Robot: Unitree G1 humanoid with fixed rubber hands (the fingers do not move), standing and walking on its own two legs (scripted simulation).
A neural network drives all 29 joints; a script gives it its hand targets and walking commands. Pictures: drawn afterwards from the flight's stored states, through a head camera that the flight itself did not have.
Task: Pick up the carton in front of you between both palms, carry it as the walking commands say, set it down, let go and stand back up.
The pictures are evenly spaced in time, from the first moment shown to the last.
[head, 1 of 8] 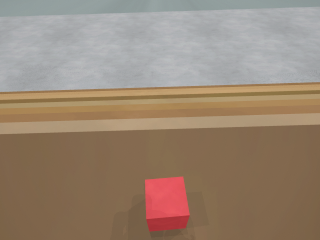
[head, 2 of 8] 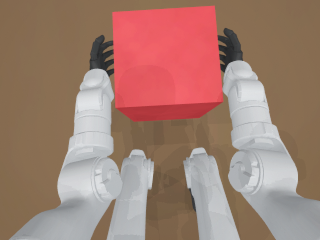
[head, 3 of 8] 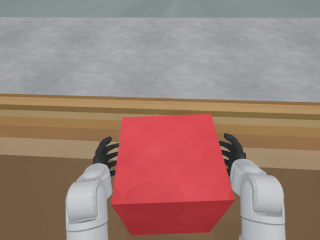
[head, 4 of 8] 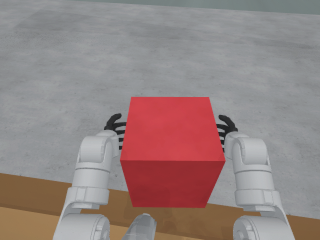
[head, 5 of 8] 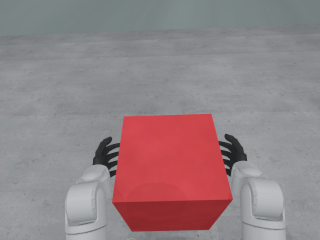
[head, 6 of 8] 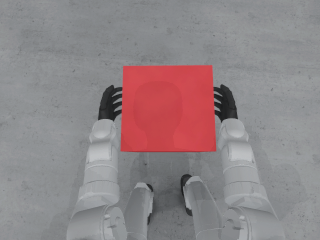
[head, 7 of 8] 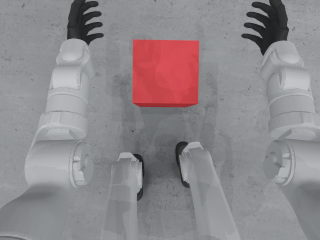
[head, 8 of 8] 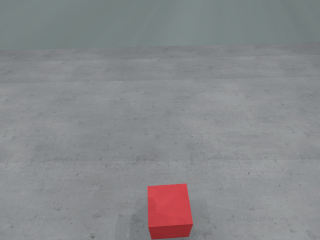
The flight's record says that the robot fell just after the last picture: no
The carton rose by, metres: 0.70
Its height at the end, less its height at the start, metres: -1.55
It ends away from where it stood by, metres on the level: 5.66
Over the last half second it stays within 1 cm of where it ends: yes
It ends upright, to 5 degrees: yes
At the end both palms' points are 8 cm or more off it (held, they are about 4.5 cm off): yes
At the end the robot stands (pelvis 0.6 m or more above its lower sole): yes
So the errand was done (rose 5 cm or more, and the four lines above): yes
